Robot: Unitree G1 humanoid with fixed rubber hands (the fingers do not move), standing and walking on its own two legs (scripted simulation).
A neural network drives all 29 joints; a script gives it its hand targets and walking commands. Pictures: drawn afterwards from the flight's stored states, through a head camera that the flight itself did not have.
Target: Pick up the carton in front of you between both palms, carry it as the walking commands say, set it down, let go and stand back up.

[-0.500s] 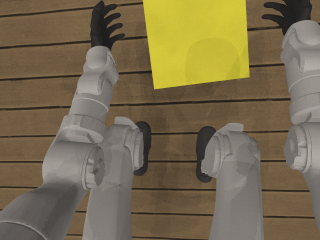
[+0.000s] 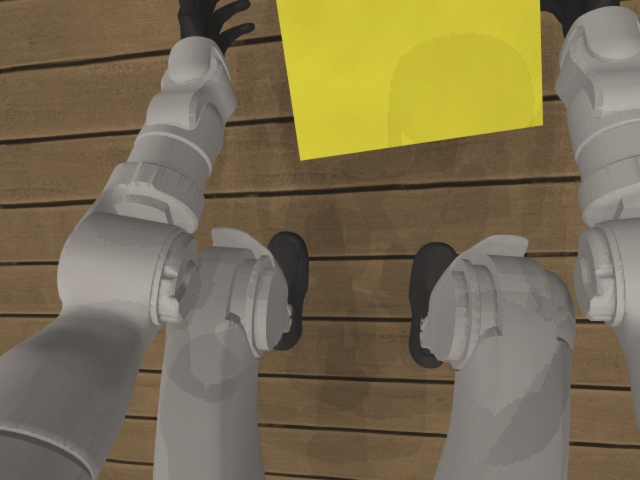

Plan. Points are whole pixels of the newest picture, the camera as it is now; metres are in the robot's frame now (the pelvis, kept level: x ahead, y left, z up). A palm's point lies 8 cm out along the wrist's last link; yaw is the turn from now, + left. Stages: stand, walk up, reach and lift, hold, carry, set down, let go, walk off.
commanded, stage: reach and lift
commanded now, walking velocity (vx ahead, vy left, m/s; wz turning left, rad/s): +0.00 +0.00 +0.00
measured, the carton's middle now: (398, 56) +0.50 -0.07 -0.24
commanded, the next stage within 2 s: none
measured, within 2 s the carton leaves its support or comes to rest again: leaves its support in 0.58 s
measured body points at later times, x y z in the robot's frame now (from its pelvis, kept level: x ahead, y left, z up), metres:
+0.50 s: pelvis +0.00 +0.00 +0.01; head +0.35 -0.07 +0.27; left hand +0.53 +0.10 -0.16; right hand +0.54 -0.21 -0.17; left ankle +0.13 +0.13 -0.33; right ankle +0.11 -0.12 -0.33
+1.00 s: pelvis +0.00 +0.02 +0.07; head +0.26 -0.05 +0.44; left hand +0.50 +0.08 +0.00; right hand +0.49 -0.22 +0.00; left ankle +0.13 +0.13 -0.33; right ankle +0.11 -0.12 -0.33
